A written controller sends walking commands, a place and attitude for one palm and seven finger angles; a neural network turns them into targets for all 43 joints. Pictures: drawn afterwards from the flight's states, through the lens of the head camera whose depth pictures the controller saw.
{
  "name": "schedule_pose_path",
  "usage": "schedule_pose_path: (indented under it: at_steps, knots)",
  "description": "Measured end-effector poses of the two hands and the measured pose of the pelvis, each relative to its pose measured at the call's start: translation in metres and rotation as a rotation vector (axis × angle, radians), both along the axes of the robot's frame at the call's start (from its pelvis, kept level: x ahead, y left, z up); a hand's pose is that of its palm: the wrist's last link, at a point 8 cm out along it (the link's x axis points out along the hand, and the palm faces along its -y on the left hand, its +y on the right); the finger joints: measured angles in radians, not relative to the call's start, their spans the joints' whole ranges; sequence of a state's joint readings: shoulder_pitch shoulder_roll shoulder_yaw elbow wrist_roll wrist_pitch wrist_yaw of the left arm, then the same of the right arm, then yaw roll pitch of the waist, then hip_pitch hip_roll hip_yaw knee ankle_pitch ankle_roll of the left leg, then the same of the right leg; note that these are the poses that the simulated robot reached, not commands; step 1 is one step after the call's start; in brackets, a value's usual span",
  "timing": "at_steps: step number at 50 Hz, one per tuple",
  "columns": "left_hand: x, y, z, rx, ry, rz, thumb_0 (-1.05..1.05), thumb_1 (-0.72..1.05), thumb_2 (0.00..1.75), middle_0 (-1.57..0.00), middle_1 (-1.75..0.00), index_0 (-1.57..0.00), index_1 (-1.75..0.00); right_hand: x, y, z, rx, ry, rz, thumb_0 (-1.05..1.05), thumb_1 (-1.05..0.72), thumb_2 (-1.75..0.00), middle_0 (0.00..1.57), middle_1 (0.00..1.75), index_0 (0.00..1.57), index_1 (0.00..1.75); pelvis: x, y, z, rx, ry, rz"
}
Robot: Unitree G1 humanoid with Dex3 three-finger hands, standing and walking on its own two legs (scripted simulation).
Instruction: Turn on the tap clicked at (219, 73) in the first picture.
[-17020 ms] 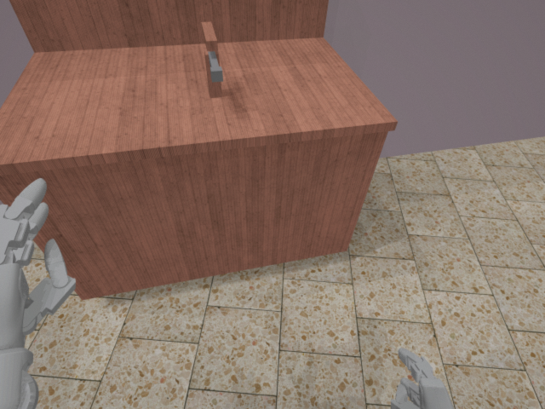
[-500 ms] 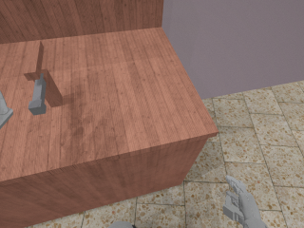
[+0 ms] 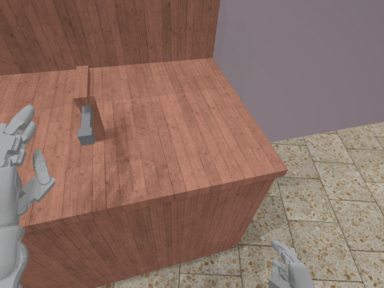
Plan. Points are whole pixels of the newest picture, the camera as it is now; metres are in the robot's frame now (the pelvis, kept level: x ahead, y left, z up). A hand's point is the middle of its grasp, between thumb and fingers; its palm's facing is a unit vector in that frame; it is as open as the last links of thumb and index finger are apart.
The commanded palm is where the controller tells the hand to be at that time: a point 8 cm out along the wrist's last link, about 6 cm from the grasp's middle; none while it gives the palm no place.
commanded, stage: come to a stop and stand still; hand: left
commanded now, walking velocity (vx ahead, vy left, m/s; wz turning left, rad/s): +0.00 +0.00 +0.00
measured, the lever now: (86, 136) +0.38 +0.28 +0.10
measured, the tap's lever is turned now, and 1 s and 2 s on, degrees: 0 0 0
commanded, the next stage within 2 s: look again from close up in 0.08 s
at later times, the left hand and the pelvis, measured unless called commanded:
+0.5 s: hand (68, 168) +0.25 +0.24 +0.17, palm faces +0.41 -0.84 -0.36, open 7.4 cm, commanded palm +0.19 +0.27 +0.18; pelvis +0.03 -0.02 +0.01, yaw +1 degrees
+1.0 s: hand (61, 142) +0.28 +0.26 +0.19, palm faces +0.46 -0.76 -0.45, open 7.4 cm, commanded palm +0.20 +0.25 +0.18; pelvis +0.05 -0.03 +0.01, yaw +1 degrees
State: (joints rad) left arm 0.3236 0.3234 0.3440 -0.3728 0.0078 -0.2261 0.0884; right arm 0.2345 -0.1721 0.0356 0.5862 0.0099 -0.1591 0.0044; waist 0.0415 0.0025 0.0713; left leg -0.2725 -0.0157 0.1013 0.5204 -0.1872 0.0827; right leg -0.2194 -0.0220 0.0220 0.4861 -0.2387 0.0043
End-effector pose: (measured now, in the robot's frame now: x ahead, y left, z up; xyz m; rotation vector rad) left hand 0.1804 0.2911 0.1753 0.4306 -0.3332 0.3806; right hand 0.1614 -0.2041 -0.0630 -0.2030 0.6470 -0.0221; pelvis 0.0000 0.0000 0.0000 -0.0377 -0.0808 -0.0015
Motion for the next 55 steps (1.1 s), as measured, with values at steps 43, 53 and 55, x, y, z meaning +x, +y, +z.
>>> schedule_pose_path:
  at_steps: [43,53,55]
  knots:
    - [0.044,-0.034,0.001,0.014,0.11,-0.004,0.02,0.89,0.9,-0.21,-0.3,-0.21,-0.31,0.063,-0.054,0.006,-0.052,0.022,-0.057,0.01,-0.9,-0.9,0.2,0.3,0.2,0.3,0.052,-0.031,0.007,0.018,0.06,0.021]
    - [0.059,0.001,0.021,0.063,-0.014,0.066,0.02,0.89,0.9,-0.21,-0.3,-0.21,-0.31,0.064,-0.041,0.005,-0.028,0.012,0.003,0.01,-0.9,-0.9,0.2,0.3,0.2,0.3,0.045,-0.028,0.005,0.022,0.067,0.007]
    - [0.056,-0.013,0.013,0.03,0.012,0.019,0.02,0.9,0.9,-0.2,-0.3,-0.21,-0.31,0.062,-0.039,0.007,-0.013,-0.01,-0.011,0.01,-0.9,-0.9,0.2,0.3,0.2,0.3,0.045,-0.024,0.004,0.025,0.063,0.003]
